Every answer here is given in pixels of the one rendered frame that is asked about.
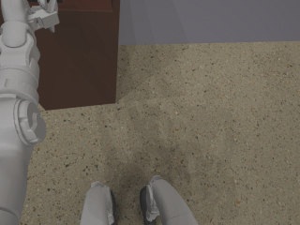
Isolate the drawer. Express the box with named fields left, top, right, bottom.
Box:
left=0, top=0, right=112, bottom=10

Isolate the left robot upper arm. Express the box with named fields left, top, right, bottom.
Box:
left=0, top=98, right=47, bottom=225

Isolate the left robot shin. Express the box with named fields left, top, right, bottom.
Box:
left=85, top=181, right=114, bottom=223

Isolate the robot shin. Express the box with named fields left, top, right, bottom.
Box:
left=85, top=181, right=114, bottom=223
left=145, top=175, right=161, bottom=221

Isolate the cabinet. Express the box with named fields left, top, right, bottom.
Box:
left=0, top=0, right=120, bottom=111

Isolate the robot left hand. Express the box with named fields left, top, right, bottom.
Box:
left=1, top=0, right=60, bottom=33

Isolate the right robot shin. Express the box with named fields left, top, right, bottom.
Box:
left=145, top=175, right=161, bottom=221

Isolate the robot left forearm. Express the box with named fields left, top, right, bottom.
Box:
left=0, top=21, right=40, bottom=106

